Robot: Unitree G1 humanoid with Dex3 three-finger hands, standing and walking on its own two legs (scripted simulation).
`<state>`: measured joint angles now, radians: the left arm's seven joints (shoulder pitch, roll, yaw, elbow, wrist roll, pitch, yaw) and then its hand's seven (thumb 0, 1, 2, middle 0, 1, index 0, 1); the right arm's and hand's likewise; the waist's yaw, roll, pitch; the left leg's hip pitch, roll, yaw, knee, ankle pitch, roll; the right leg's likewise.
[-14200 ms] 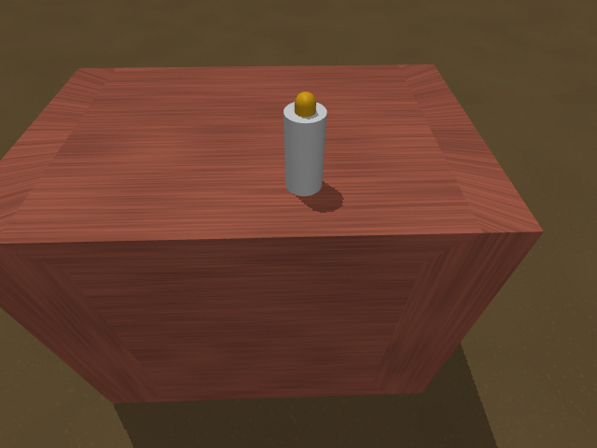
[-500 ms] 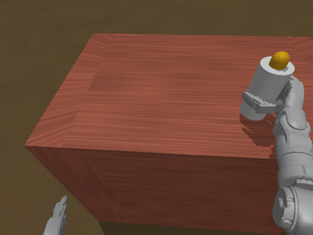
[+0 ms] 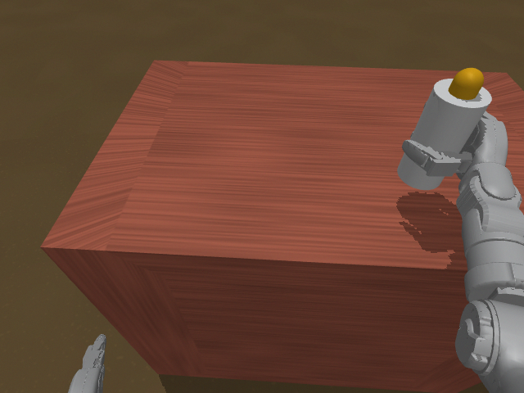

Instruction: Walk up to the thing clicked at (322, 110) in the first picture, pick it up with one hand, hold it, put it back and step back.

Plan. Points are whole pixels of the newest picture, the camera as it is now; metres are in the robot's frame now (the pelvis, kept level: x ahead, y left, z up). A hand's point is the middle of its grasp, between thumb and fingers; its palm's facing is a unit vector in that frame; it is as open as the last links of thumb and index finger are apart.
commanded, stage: settle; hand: right
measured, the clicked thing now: (442, 130) +0.45 -0.23 +0.20
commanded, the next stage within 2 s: lift in 0.22 s
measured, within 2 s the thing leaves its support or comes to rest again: neither
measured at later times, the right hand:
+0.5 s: hand (437, 128) +0.45 -0.22 +0.20, palm faces +0.23 +0.97 -0.01, open 9.6 cm
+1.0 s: hand (467, 101) +0.40 -0.20 +0.28, palm faces +0.22 +0.97 -0.02, open 9.6 cm
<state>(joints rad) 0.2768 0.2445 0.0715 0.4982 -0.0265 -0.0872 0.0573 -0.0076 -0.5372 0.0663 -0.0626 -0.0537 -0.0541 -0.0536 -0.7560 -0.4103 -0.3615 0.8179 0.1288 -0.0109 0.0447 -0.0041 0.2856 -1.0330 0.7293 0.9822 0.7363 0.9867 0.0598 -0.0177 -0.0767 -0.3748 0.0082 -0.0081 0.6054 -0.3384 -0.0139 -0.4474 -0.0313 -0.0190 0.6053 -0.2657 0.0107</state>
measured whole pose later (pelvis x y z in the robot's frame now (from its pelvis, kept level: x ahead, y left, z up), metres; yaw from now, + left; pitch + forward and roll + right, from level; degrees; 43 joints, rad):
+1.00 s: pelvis +0.00 +0.00 +0.01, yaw -1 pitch +1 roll +0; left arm 0.27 0.24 0.07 0.55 -0.04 -0.06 0.04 -0.01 -0.52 0.05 -0.05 -0.05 -0.05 -0.05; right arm -0.66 -0.35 -0.33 0.27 0.18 0.45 0.01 -0.01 0.29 -1.05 0.73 0.98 0.74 0.99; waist -0.01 -0.07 -0.08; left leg -0.22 0.02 0.01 0.53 -0.32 -0.01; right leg -0.29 -0.02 -0.01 0.51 -0.23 0.01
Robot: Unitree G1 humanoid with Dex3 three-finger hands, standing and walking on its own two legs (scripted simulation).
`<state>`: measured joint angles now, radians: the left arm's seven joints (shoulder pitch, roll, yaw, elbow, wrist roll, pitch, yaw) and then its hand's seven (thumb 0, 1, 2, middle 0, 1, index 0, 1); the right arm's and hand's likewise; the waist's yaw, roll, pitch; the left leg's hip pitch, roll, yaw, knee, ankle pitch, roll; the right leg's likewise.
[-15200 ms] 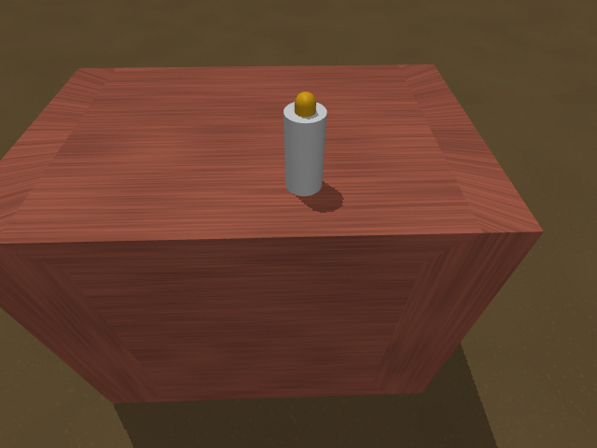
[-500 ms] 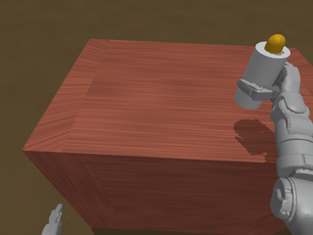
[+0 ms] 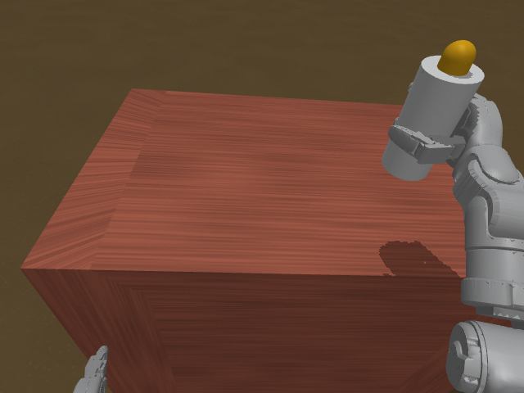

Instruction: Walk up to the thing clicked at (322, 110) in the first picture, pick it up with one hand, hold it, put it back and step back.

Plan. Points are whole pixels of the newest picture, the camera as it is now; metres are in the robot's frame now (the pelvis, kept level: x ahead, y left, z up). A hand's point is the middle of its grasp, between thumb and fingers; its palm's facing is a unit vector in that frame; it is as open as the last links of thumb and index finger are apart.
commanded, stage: lift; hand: right
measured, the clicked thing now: (430, 113) +0.40 -0.20 +0.29
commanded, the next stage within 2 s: hold in 0.64 s
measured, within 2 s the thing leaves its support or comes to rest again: neither
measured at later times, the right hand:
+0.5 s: hand (440, 120) +0.35 -0.18 +0.30, palm faces +0.21 +0.98 -0.01, open 9.6 cm
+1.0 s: hand (449, 109) +0.33 -0.17 +0.33, palm faces +0.17 +0.98 -0.01, open 9.6 cm
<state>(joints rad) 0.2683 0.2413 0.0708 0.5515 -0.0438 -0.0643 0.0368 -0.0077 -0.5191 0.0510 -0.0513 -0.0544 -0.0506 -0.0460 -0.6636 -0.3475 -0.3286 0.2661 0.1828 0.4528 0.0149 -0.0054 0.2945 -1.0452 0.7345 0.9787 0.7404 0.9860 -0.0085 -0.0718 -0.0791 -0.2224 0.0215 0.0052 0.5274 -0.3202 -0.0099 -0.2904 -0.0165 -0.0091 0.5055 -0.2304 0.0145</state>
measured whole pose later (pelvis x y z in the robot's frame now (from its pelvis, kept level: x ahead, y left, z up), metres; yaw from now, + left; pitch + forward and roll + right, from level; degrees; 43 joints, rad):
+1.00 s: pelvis -0.02 +0.00 +0.00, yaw -1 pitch -2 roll -1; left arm 0.23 0.28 0.07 0.65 -0.06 -0.15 0.03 -0.01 -0.53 0.05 -0.05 -0.05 -0.04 -0.04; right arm -0.67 -0.33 -0.34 -0.02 0.23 0.81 -0.01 -0.01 0.30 -1.05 0.74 0.98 0.74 0.99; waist -0.01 -0.09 -0.10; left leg -0.17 0.03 0.03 0.51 -0.30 -0.01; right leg -0.24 -0.01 0.01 0.47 -0.19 0.02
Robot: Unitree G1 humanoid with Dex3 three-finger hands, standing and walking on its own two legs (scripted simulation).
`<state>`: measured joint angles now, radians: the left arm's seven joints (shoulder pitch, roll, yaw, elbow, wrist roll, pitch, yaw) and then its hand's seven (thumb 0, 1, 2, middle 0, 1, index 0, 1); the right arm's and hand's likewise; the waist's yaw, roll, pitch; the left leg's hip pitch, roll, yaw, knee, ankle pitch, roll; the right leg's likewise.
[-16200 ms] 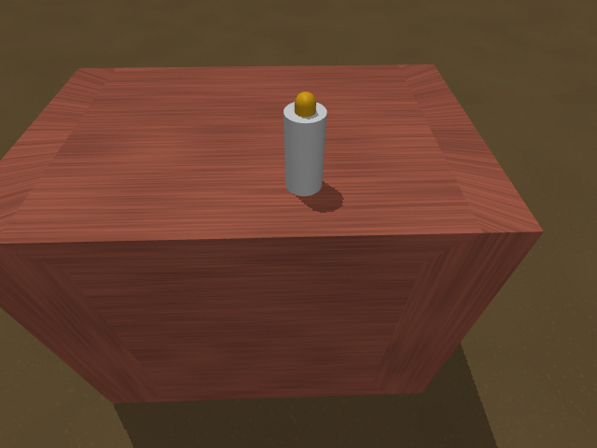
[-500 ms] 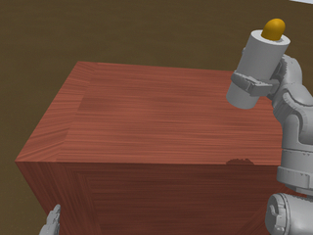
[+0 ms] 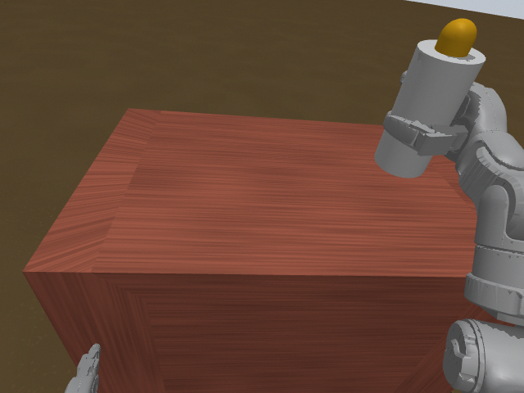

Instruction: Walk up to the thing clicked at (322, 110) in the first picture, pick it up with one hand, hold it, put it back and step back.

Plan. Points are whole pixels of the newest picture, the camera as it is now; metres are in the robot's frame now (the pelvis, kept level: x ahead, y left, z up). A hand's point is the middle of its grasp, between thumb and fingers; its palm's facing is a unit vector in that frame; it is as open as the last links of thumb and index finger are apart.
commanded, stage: hold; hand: right
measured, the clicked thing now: (426, 102) +0.35 -0.17 +0.35
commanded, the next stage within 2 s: none
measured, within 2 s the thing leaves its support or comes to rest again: neither
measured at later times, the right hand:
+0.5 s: hand (423, 120) +0.35 -0.17 +0.33, palm faces +0.16 +0.99 -0.01, open 9.6 cm
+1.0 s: hand (425, 119) +0.34 -0.17 +0.33, palm faces +0.15 +0.99 -0.02, open 9.6 cm
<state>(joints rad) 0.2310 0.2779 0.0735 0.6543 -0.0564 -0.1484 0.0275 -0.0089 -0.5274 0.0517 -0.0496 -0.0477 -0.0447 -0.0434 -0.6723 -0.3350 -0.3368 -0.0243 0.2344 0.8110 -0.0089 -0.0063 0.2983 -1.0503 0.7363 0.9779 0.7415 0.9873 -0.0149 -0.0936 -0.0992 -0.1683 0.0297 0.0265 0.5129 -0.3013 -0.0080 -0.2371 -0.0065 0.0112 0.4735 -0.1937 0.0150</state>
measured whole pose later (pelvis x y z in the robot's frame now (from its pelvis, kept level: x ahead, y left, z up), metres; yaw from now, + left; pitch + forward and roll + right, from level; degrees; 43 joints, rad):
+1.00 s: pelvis +0.00 +0.00 +0.00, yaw +0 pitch -3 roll +0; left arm 0.22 0.28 0.06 0.68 -0.06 -0.17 0.03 -0.01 -0.52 0.05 -0.05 -0.05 -0.05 -0.05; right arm -0.65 -0.34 -0.35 -0.10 0.25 0.86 0.00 -0.01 0.30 -1.05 0.74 0.98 0.74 0.99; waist -0.02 -0.10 -0.10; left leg -0.17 0.03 0.03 0.52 -0.30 -0.01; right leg -0.24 -0.01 0.01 0.48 -0.20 0.02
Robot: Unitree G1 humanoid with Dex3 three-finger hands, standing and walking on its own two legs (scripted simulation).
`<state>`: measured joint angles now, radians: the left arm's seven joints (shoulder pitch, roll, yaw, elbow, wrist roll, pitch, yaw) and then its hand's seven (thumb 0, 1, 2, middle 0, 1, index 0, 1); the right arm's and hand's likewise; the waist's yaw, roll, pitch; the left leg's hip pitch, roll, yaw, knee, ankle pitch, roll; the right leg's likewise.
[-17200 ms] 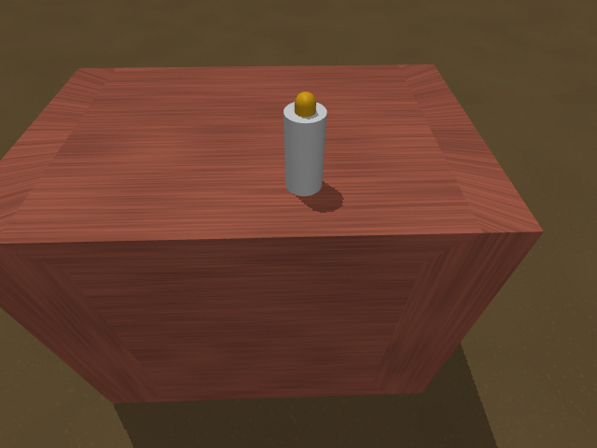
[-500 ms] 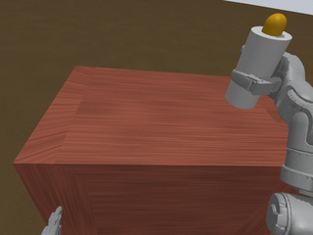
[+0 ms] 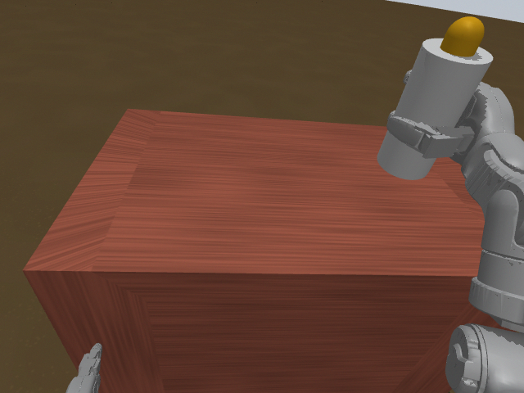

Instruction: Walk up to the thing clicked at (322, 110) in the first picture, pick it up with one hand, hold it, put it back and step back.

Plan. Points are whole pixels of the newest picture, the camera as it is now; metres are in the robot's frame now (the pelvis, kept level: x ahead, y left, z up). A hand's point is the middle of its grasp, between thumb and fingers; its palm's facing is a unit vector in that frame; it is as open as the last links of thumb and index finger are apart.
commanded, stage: hold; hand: right
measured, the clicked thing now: (431, 102) +0.34 -0.17 +0.35
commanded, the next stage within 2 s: crouch in 1.34 s
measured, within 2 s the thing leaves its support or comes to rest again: neither
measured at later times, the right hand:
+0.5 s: hand (419, 118) +0.35 -0.16 +0.33, palm faces +0.14 +0.99 -0.01, open 9.6 cm
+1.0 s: hand (423, 124) +0.34 -0.17 +0.32, palm faces +0.16 +0.99 -0.01, open 9.6 cm
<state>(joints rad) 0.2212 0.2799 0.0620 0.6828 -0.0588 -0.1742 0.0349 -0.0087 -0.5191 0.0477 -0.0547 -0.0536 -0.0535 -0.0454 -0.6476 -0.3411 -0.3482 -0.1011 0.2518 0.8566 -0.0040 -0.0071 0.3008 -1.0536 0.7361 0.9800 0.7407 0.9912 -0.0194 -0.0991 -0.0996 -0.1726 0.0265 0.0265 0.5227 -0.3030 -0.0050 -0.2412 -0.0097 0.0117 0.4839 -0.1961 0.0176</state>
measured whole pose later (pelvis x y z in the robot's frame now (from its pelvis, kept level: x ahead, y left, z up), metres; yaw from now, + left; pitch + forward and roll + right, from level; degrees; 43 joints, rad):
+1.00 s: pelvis +0.00 +0.00 +0.00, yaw +0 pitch -3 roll +0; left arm 0.22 0.28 0.07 0.68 -0.06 -0.17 0.04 -0.01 -0.52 0.05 -0.06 -0.06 -0.06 -0.05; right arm -0.62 -0.33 -0.36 -0.11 0.25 0.85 -0.01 -0.01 0.30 -1.06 0.74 0.98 0.74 1.00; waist -0.02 -0.10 -0.10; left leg -0.17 0.03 0.03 0.52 -0.31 -0.01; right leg -0.24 -0.01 0.01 0.48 -0.20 0.02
